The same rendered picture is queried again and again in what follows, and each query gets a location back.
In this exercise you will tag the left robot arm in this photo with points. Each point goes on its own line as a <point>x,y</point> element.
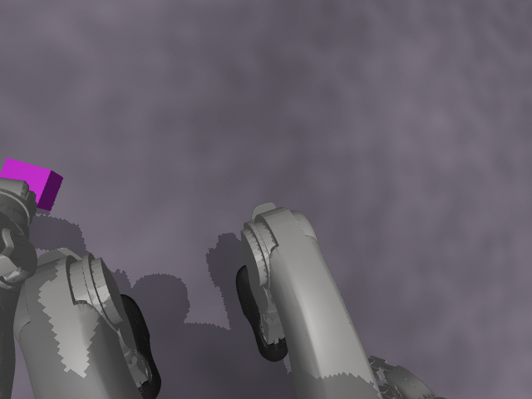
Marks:
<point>18,261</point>

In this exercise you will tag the cube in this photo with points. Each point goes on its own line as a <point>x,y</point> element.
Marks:
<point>43,182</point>

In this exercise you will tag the right robot hand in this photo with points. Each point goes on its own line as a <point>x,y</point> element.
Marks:
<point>402,384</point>

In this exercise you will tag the left robot foot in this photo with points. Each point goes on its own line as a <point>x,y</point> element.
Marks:
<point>151,388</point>

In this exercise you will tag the right robot foot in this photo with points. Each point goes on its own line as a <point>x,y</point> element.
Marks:
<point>272,352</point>

